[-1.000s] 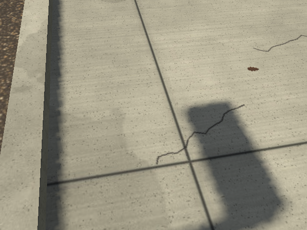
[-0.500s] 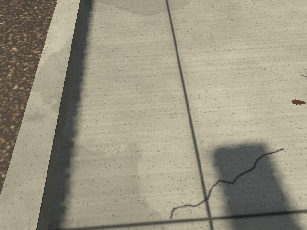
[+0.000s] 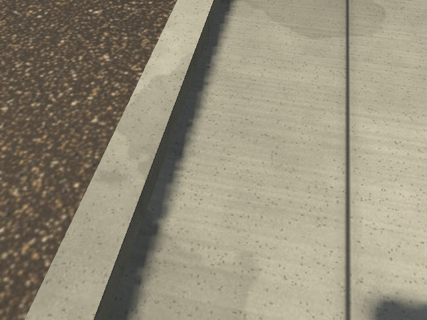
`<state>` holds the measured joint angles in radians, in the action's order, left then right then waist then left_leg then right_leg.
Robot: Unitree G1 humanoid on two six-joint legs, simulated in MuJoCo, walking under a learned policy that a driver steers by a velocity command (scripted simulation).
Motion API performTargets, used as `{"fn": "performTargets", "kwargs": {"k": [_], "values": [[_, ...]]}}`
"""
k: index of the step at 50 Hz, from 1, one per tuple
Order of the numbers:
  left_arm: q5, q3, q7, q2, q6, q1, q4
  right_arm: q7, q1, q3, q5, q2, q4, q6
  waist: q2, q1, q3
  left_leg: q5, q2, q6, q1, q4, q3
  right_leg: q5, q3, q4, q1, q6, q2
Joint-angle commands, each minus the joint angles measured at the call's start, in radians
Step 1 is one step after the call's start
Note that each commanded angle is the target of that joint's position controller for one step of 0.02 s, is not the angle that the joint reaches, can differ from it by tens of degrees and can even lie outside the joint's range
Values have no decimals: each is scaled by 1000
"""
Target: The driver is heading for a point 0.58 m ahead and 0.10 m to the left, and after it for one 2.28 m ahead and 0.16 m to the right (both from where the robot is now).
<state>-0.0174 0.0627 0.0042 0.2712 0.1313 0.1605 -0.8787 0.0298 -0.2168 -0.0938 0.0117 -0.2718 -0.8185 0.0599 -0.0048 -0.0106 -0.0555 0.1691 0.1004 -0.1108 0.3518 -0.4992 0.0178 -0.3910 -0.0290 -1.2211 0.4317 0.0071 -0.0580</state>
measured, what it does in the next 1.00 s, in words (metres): walks ahead, turning left: right foot, then left foot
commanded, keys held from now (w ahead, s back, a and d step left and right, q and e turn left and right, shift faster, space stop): w+q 0.68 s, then w+e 0.32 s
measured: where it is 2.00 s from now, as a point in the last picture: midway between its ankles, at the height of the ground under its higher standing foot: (191, 162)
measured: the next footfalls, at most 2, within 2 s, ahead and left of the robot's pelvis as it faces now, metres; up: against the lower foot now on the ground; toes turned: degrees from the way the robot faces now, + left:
right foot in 0.34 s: +0.39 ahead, -0.13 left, +0.00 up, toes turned +15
left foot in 0.80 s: +0.50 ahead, +0.17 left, +0.00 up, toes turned +29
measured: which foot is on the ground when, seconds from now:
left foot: down 0.00-0.36, up 0.38-0.78, down 0.80-1.00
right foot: up 0.00-0.32, down 0.34-0.82, up 0.84-1.00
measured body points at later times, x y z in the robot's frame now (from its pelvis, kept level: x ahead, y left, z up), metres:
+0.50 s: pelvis +0.29 -0.05 +0.01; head +0.31 -0.04 +0.45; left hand +0.33 +0.25 -0.10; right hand +0.46 -0.29 -0.11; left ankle +0.20 +0.07 -0.64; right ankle +0.35 -0.14 -0.73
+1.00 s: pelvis +0.50 +0.08 +0.01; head +0.51 +0.10 +0.46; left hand +0.44 +0.33 -0.13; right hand +0.69 -0.12 -0.10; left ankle +0.46 +0.15 -0.73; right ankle +0.54 -0.07 -0.64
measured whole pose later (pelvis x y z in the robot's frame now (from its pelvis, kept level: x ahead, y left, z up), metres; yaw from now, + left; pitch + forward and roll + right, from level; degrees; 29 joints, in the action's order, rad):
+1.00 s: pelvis +0.50 +0.08 +0.01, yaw +23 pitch +0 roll +0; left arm 0.03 0.04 -0.04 0.26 0.01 0.31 -0.85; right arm 0.00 -0.29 -0.03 -0.03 -0.23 -0.77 0.06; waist -0.04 0.02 -0.03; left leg 0.20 0.02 -0.06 0.17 -0.36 0.11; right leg -0.30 -0.02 -1.11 0.50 0.00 -0.06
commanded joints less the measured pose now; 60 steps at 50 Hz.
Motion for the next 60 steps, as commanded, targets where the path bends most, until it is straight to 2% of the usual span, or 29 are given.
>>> {"fn": "performTargets", "kwargs": {"k": [1,5,8,11,14,16,17,18,19,20,21,23,25,27,28,30,33,37,38,39,40,41,42,43,44,46,49,55,60], "values": [[20,36,3,121,-5,21,70,-16,16,-18,-3,-114,87,22,-3,41,116,-245,-285,-205,-196,264,-388,60,-54,118,177,-20,-68],[35,19,8,75,-25,-117,121,-45,-47,-31,6,-166,82,19,32,6,67,-246,-216,-167,-94,281,-279,294,-18,411,165,-68,-27],[23,8,-4,58,-20,-216,152,-49,-89,-31,8,-165,78,11,75,-42,53,-129,-176,-115,-61,264,-255,480,-2,628,86,-66,30],[10,11,-14,85,-12,-265,183,-48,-131,-30,13,-158,63,6,101,-62,54,-69,-205,-100,-120,209,-321,482,-27,703,68,-52,49],[8,22,-25,124,6,-247,193,-55,-137,-29,11,-154,67,-2,130,-39,64,-78,-243,-86,-215,112,-415,359,-46,752,44,-22,55],[14,41,-22,155,18,-110,158,-56,-109,-19,7,-130,86,-6,147,37,117,-165,-200,-51,-203,-5,-414,336,-23,804,-146,22,58],[34,56,-16,200,23,34,139,-52,-91,1,-1,-82,108,-1,99,105,234,-142,-148,-14,-104,-220,-353,328,-117,766,-387,80,-57],[50,81,-9,290,12,180,117,-52,-205,18,20,-28,130,10,-160,94,398,136,-13,69,232,-563,-209,176,-499,802,-777,233,-292],[24,72,-17,242,1,195,103,-53,-247,18,28,-80,131,15,-303,82,412,426,-46,82,418,-749,-197,-24,-773,897,-830,274,-380],[14,49,-13,158,-6,144,125,-52,-178,-2,30,-163,125,9,-174,98,272,350,-102,87,481,-833,-208,-112,-655,917,-713,230,-346],[18,38,-10,128,-17,94,135,-52,-100,-6,19,-174,139,1,-87,96,178,272,-140,89,467,-837,-165,-39,-503,927,-574,191,-304],[33,22,-8,90,-24,25,128,-46,-51,-10,7,-143,161,-7,-79,46,72,180,-200,84,401,-749,-153,131,-315,985,-364,167,-227],[29,24,-8,92,-18,15,117,-40,-66,-3,19,-100,168,-19,-104,24,56,154,-226,87,357,-701,-129,211,-204,1037,-291,171,-201],[26,34,-7,117,-12,26,103,-40,-44,4,14,-81,189,-27,-81,20,51,109,-238,102,380,-645,-122,309,-128,1065,-289,192,-208],[64,22,-12,118,-18,126,67,-3,15,23,-90,-55,207,-40,30,29,28,70,-190,101,329,-607,-66,433,-73,1076,-227,186,-221],[57,29,-23,132,-22,102,72,26,17,29,-66,-35,208,-48,-67,10,43,-29,-185,94,291,-482,-41,522,57,1054,-246,151,-174],[42,25,-27,130,-29,98,82,44,95,36,-43,-43,221,-49,-108,32,46,-126,-168,85,196,-280,14,493,144,1042,-265,111,-151],[41,25,-18,156,-53,200,45,25,146,42,-63,-47,239,-47,-110,54,35,27,-107,46,88,-119,44,645,128,969,-368,106,-207],[39,24,-16,166,-61,209,38,16,94,37,-70,-56,219,-41,-111,30,56,68,-72,30,17,-66,58,825,134,879,-399,107,-201],[30,18,-14,163,-68,211,32,8,-38,30,-81,-64,173,-28,-77,-38,115,21,-43,8,-145,39,68,917,158,713,-388,94,-171],[23,2,-15,127,-66,216,40,-3,-174,17,-103,-102,128,-17,-37,-94,208,-10,-104,-10,-376,51,15,760,167,523,-266,72,-132],[17,-34,-26,5,-63,241,99,-23,-273,-3,-119,-216,128,-8,186,-102,326,-77,-444,-79,-638,77,-379,170,186,193,18,23,-40],[25,-15,-19,63,-76,263,98,-34,-281,-27,-67,-285,122,-16,238,-100,368,-207,-568,-160,-604,180,-632,-149,69,21,149,20,75],[33,1,-15,112,-88,198,95,-35,-228,-14,-51,-229,115,-17,93,-88,241,-194,-508,-143,-508,166,-469,-111,-31,-36,190,31,30],[29,-4,-24,88,-85,177,96,-34,-161,10,-47,-158,111,-12,95,-51,128,-162,-450,-110,-381,206,-341,-49,-31,5,193,33,-2],[43,1,-34,86,-100,196,73,-34,-87,36,-41,-79,105,-1,100,4,40,-150,-370,-40,-245,288,-193,49,-24,93,127,12,-33],[45,3,-49,58,-124,219,55,-34,-96,32,-41,-80,86,25,92,31,45,-242,-356,-38,-237,323,-94,130,-13,72,125,-11,-16],[51,-1,-65,25,-133,29,118,-40,-157,21,-42,-83,42,34,86,-3,-26,-224,-372,-48,-317,354,37,267,-2,241,301,-18,-33],[54,-9,-81,16,-138,-82,184,-43,-183,11,-39,-106,23,31,92,-22,-53,-352,-398,-13,-358,321,140,327,90,468,240,38,-26]]}}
